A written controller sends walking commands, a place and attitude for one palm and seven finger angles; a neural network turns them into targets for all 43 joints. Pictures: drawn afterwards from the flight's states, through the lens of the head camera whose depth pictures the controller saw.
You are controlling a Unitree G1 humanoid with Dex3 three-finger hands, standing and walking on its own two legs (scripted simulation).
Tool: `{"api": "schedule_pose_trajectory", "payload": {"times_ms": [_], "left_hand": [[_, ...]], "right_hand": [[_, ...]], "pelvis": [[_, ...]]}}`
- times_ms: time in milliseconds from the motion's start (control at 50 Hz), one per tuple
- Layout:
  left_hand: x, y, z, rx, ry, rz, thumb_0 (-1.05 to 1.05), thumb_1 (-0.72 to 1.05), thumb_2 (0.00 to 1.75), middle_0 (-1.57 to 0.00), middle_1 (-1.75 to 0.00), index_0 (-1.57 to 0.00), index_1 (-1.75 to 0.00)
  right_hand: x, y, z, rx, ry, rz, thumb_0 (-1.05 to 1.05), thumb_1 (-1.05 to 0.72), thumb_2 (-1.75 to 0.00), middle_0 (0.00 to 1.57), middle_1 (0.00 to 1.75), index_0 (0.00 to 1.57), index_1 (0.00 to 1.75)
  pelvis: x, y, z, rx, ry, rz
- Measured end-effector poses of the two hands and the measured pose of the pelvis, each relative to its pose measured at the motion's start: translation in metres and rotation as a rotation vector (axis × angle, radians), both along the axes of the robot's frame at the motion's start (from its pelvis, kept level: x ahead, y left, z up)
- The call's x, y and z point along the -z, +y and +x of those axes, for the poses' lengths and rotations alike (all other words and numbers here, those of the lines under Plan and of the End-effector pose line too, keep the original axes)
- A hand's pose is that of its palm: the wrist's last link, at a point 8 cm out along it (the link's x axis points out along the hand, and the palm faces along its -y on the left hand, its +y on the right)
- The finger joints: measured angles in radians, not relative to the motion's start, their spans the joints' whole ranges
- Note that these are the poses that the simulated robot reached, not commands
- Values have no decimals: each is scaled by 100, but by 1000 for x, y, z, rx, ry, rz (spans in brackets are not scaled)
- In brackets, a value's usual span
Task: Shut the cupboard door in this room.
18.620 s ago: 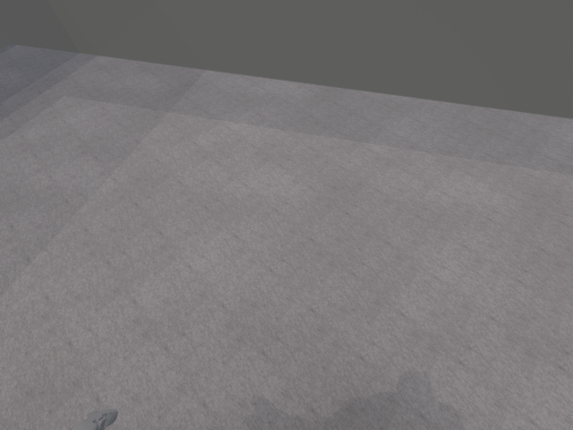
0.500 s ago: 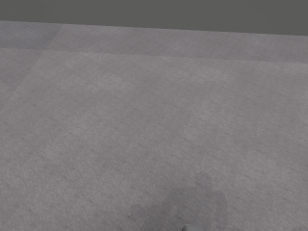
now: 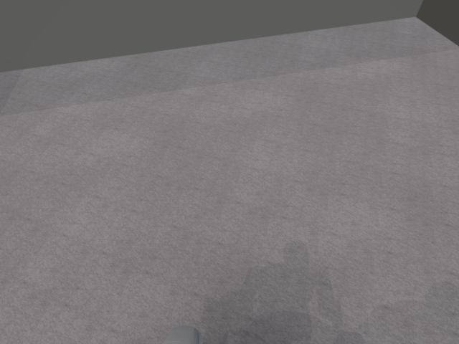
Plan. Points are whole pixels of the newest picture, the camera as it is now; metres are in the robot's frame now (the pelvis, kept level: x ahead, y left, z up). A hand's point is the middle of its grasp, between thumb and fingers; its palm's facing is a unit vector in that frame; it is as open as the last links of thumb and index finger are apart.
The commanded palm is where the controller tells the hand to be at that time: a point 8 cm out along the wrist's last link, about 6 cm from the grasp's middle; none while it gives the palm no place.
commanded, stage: turn or walk to find it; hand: left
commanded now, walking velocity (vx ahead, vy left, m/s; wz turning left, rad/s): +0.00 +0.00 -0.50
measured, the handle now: out of the picture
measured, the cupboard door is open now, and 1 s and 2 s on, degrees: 84 84 84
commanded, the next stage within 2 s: none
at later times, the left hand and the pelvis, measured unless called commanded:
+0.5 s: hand out of the picture +0.07 +0.29 -0.17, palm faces -0.17 -0.96 -0.22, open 7.4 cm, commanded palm none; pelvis -0.03 +0.08 +0.00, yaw -16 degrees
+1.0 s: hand out of the picture +0.11 +0.12 -0.14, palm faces -0.51 -0.82 -0.27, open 7.4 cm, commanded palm none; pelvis -0.09 +0.02 +0.00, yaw -31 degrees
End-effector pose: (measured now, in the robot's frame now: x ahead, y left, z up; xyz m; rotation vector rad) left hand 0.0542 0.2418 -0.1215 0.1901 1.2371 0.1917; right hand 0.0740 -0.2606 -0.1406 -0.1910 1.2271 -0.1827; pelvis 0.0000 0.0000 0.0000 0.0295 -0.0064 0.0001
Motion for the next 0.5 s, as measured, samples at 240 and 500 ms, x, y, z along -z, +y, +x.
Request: {"api": "schedule_pose_trajectory", "payload": {"times_ms": [240, 500], "left_hand": [[26, 52, -32, 26, 102, -22, 1, 90, 90, -21, -30, -21, -30], [21, 95, 18, 203, 64, -19, 1, 91, 90, -20, -30, -20, -30]], "right_hand": [[-20, 47, 15, 32, -130, -39, 1, -91, -90, 20, 30, 19, 29], [-30, 89, -82, 219, -83, -59, 1, -90, -90, 20, 30, 20, 30]], "pelvis": [[7, 43, -13, 106, 13, -39], [-1, 82, -27, 273, -15, -65]]}}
